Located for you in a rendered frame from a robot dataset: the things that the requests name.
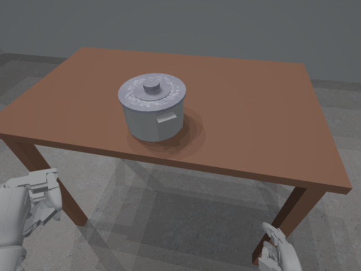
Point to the robot left forearm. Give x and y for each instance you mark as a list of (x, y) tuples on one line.
[(11, 258)]

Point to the robot left hand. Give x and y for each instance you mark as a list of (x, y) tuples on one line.
[(41, 188)]

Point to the knob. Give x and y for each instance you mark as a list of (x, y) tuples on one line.
[(151, 84)]

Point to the table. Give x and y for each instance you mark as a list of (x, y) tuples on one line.
[(253, 119)]

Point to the pot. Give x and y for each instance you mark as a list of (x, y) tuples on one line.
[(155, 127)]

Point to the robot right hand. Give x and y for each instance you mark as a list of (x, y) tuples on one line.
[(284, 257)]

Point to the lid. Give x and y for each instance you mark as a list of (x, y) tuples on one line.
[(133, 97)]

